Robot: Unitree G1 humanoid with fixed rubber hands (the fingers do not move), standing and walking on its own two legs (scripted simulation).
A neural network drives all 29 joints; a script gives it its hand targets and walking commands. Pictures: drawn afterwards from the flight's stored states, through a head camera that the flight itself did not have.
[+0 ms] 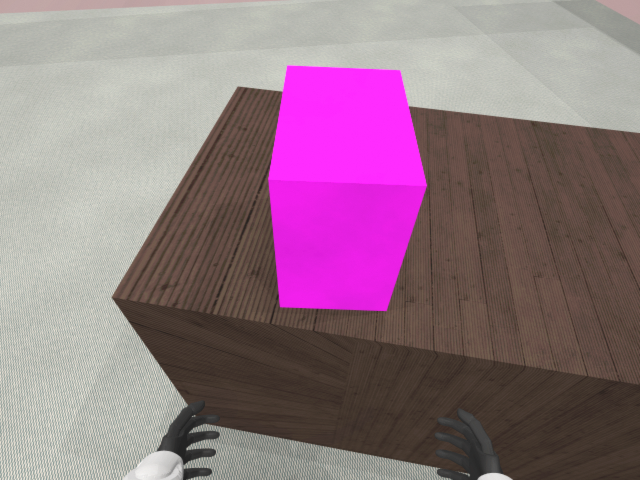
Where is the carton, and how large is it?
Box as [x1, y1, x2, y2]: [268, 65, 426, 310]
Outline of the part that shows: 287,65 268,178 280,306 386,310 426,186 400,71 382,69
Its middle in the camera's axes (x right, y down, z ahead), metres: +0.03 -0.07 +0.60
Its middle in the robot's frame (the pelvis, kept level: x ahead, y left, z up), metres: +0.51 +0.02 +0.06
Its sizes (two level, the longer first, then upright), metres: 0.259 0.171 0.269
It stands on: a pedestal, 0.71 m high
